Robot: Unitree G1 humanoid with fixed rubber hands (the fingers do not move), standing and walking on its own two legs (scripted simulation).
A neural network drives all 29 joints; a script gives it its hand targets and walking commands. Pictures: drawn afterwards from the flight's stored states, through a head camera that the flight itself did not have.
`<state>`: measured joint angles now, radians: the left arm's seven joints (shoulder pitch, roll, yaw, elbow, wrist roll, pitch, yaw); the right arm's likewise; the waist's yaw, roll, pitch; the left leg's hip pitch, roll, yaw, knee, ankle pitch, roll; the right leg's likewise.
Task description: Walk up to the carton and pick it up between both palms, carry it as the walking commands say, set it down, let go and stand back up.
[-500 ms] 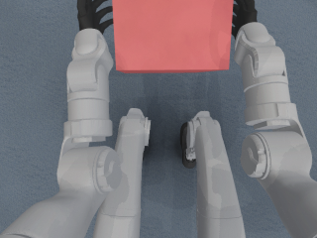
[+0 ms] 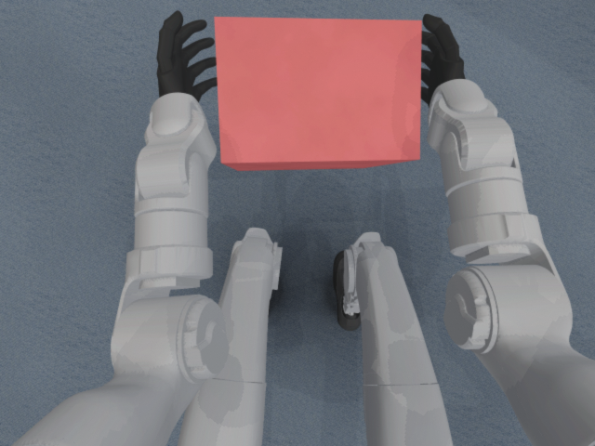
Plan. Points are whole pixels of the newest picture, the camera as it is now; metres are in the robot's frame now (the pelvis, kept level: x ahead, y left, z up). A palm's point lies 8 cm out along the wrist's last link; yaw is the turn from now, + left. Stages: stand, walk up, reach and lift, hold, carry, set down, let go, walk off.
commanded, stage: reach and lift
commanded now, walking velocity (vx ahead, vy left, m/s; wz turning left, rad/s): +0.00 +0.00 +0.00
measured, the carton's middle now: (308, 112) +0.49 +0.02 -0.13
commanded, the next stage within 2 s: none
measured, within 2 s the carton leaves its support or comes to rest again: neither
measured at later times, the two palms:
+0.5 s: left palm (151, 91) +0.45 +0.17 +0.02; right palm (471, 81) +0.47 -0.13 +0.01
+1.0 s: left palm (64, 31) +0.43 +0.16 +0.14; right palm (579, 26) +0.45 -0.13 +0.13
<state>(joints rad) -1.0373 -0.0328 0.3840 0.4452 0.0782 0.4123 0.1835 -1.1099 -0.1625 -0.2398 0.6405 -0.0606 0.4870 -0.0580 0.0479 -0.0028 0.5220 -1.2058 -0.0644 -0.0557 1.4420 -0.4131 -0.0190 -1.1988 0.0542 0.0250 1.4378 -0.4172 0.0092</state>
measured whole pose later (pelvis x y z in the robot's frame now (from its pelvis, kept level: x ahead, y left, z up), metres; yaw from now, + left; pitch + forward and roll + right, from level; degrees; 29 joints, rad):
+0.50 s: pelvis +0.01 +0.00 +0.06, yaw +0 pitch +4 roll -1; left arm -0.88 -0.08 0.36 0.41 0.09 0.40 0.18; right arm -0.95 -0.12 -0.23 0.60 -0.08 0.47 -0.05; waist 0.04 0.01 0.52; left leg -0.91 -0.06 -0.07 1.19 -0.35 -0.01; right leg -0.90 0.05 0.03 1.18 -0.36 0.01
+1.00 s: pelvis +0.08 +0.01 +0.13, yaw -1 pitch +9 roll +0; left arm -0.55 -0.20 0.43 0.55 0.28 0.43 0.12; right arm -0.62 0.02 -0.31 0.74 -0.23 0.49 0.00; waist 0.07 -0.02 -0.05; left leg -0.68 -0.05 -0.05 0.82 -0.30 0.01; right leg -0.68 0.04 0.07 0.82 -0.30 0.01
